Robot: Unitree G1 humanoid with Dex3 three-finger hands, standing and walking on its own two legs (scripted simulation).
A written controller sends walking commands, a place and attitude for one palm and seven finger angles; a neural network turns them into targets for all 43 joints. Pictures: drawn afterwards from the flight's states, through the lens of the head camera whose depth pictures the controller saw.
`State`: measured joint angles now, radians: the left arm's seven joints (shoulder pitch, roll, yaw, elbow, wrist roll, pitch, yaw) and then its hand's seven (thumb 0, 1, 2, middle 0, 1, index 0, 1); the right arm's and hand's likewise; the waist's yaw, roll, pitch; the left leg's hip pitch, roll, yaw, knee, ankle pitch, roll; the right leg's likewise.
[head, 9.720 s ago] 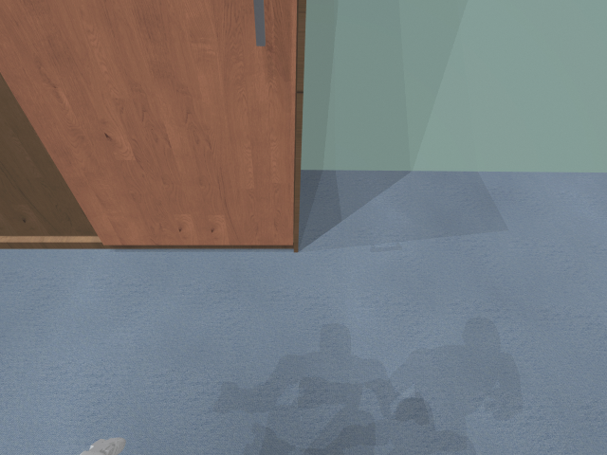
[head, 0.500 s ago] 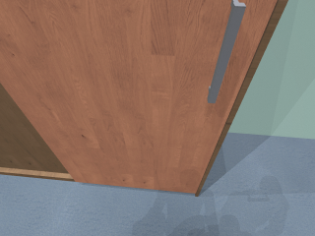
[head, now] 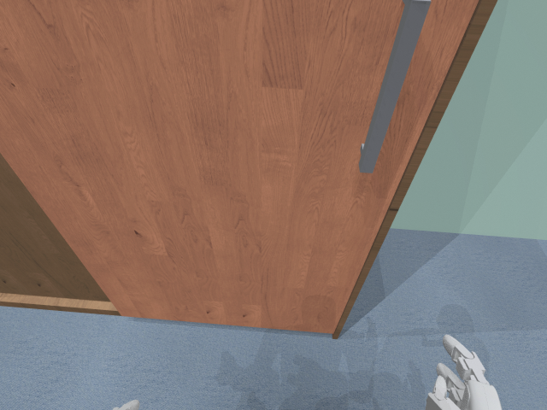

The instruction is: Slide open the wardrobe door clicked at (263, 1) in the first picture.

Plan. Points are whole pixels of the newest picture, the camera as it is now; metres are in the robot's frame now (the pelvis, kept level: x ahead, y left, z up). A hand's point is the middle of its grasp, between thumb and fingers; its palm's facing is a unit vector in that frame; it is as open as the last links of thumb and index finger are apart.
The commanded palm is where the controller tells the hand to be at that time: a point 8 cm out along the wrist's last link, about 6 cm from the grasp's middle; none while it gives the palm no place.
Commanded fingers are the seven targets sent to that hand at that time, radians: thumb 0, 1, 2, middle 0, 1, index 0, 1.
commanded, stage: raise the hand with hooked fingers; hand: right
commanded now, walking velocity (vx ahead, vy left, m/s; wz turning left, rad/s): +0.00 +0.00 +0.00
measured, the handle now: (384, 93) +0.49 -0.11 +0.24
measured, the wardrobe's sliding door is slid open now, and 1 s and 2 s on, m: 0.00 0.00 0.00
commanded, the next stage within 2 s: move the hooked fingers beside the handle in 1.94 s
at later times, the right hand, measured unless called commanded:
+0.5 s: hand (449, 360) +0.20 -0.20 +0.05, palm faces +0.01 +1.00 -0.08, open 10.0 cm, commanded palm +0.17 -0.26 +0.07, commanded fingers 0.00 -0.11 -0.56 0.26 0.81 0.26 0.81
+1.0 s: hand (513, 284) +0.25 -0.24 +0.15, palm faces +0.06 +0.99 -0.10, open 12.9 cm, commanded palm +0.22 -0.29 +0.17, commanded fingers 0.00 0.48 -0.31 0.30 1.18 0.30 1.18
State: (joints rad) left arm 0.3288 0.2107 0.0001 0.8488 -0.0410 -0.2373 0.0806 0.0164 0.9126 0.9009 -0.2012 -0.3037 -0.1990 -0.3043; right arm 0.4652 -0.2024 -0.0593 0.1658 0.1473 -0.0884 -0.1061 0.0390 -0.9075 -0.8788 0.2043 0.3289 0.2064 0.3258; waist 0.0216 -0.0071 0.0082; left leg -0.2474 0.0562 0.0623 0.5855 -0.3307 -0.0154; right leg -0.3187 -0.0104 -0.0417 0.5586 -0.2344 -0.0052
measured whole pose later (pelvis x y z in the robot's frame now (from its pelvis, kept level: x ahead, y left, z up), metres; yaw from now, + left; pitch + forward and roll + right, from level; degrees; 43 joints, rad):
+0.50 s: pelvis +0.00 +0.02 -0.03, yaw -2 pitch +6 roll +2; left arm 0.19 0.21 -0.03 0.60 -0.04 -0.24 0.08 0.01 0.90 0.90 -0.20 -0.30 -0.20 -0.30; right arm 0.39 -0.29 -0.24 -0.08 0.33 -0.30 0.38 0.02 -0.33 -0.65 0.24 0.67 0.24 0.67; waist -0.04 -0.03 -0.07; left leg -0.48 0.01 0.13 0.84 -0.47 0.02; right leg -0.60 -0.06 0.04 0.88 -0.38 0.03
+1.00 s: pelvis +0.02 +0.01 +0.00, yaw +0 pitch +0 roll +1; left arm 0.23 0.27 -0.03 0.62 -0.07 -0.31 0.11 0.02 0.90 0.90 -0.20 -0.30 -0.20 -0.30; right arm 0.18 -0.39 -0.39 -0.12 0.38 0.01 0.36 0.00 0.25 -0.40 0.29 1.04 0.29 1.04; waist -0.04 -0.03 -0.05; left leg -0.22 0.03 0.08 0.59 -0.36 -0.01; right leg -0.32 -0.03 -0.02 0.61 -0.29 0.01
